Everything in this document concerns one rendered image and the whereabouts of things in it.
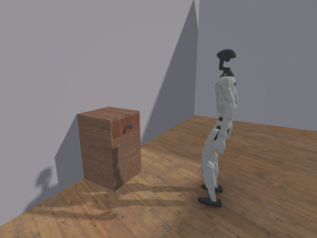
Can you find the right robot hand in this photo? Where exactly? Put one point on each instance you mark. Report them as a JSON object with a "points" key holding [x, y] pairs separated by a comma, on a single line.
{"points": [[228, 136]]}

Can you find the robot right thigh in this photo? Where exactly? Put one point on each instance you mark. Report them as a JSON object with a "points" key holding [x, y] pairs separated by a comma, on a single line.
{"points": [[215, 156]]}

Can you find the cabinet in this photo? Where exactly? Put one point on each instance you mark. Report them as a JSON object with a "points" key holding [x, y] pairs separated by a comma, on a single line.
{"points": [[106, 161]]}

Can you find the left robot hand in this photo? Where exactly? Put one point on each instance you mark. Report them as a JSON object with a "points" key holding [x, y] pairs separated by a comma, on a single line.
{"points": [[219, 146]]}

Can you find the left robot upper arm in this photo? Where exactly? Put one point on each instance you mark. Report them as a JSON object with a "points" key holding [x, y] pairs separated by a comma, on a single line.
{"points": [[225, 86]]}

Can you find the left robot shin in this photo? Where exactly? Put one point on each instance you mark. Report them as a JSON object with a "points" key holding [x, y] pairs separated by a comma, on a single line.
{"points": [[209, 180]]}

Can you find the robot left forearm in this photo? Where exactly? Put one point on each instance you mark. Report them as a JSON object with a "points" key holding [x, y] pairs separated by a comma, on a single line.
{"points": [[227, 118]]}

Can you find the drawer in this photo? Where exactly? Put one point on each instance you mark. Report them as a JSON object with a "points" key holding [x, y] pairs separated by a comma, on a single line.
{"points": [[119, 127]]}

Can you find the right robot upper arm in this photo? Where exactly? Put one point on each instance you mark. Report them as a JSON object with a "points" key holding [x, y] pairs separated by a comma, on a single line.
{"points": [[236, 96]]}

